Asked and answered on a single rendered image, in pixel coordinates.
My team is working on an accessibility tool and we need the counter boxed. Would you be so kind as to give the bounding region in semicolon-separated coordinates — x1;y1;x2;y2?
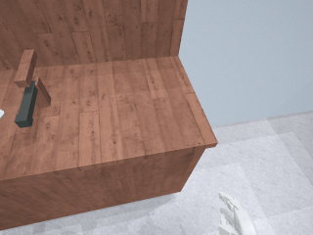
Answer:
0;0;218;231

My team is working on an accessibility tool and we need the right robot hand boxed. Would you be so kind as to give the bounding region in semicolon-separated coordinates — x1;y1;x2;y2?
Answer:
218;191;258;235

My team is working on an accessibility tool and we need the tap lever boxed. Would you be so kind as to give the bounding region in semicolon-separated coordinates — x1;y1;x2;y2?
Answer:
15;80;38;128

